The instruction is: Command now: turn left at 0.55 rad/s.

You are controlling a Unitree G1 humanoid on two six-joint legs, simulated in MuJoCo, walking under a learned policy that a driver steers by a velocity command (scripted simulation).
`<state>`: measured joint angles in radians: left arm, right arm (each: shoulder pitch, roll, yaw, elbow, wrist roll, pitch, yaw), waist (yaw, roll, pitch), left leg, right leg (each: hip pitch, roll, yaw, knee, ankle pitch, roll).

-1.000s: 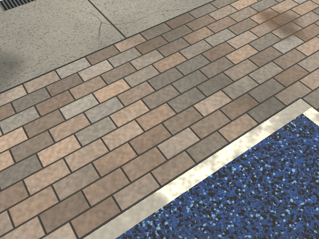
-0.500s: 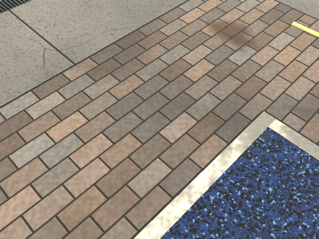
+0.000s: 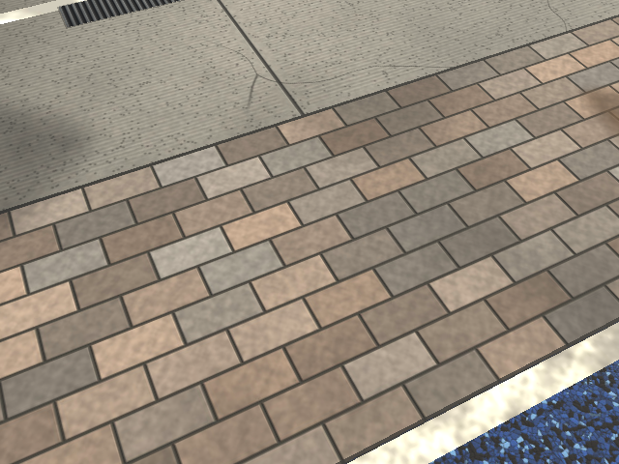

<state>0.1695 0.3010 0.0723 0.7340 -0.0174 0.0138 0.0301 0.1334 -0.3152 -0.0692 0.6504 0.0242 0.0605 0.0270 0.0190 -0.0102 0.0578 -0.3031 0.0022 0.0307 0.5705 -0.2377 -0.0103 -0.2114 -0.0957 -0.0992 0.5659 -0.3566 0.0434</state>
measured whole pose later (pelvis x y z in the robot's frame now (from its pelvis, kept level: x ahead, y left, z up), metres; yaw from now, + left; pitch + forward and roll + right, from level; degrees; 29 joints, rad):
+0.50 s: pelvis +0.07 -0.01 +0.01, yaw +18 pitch +1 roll -1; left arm 0.22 0.30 0.07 0.72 0.00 -0.10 -0.01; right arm 0.27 -0.32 -0.06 0.66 0.03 0.01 -0.01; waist 0.00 0.04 -0.03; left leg -0.37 -0.09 -0.17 0.84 -0.47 0.04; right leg -0.25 0.03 0.02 0.49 -0.26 -0.02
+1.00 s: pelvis +0.26 +0.14 +0.01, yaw +19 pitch +1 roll +0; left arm 0.38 0.30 0.05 0.83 -0.04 -0.06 0.00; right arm 0.16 -0.26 -0.04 0.66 0.00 -0.08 0.03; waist 0.04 -0.03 0.04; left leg -0.34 0.00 0.07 0.51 -0.19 0.04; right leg -0.37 -0.06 0.06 1.14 -0.37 -0.01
